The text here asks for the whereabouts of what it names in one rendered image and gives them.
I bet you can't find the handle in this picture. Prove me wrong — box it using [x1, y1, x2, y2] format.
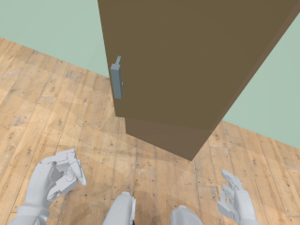
[111, 55, 124, 99]

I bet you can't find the robot left thigh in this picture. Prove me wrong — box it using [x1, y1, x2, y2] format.
[102, 194, 137, 225]

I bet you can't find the robot right hand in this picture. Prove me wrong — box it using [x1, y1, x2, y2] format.
[217, 170, 257, 224]

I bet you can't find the robot left hand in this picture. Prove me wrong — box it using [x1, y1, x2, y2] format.
[24, 149, 88, 209]

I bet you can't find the robot right thigh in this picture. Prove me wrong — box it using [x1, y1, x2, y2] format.
[171, 207, 203, 225]

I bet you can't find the robot thigh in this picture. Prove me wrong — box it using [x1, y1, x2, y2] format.
[171, 207, 203, 225]
[102, 194, 137, 225]

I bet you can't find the robot left forearm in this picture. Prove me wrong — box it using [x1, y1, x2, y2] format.
[8, 204, 50, 225]

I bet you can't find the cupboard door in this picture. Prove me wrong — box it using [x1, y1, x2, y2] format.
[97, 0, 299, 130]

